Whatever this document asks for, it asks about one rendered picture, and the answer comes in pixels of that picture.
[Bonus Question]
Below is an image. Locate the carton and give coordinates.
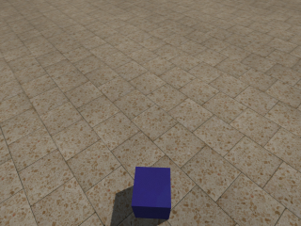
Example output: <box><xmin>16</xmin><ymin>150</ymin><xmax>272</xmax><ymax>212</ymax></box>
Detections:
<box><xmin>131</xmin><ymin>167</ymin><xmax>171</xmax><ymax>219</ymax></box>

